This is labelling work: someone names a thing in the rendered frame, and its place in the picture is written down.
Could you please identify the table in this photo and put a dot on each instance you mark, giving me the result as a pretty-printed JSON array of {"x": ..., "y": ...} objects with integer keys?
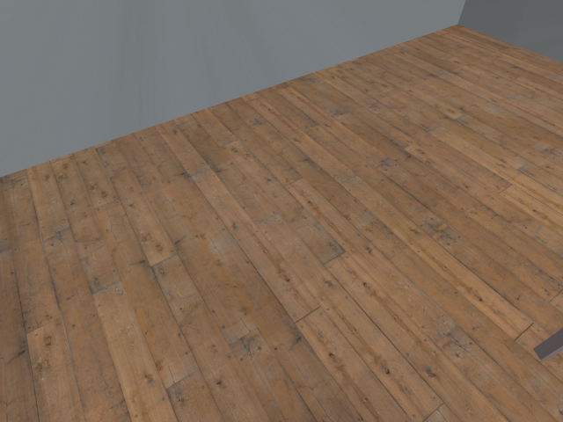
[{"x": 551, "y": 346}]

